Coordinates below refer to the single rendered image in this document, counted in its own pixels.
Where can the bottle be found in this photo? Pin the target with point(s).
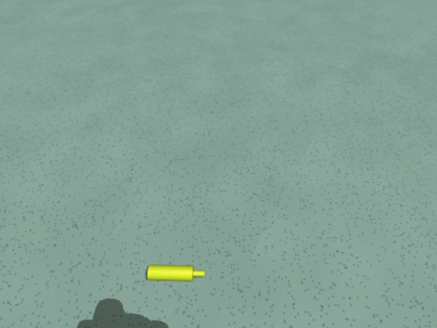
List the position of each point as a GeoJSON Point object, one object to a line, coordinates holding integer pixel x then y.
{"type": "Point", "coordinates": [173, 272]}

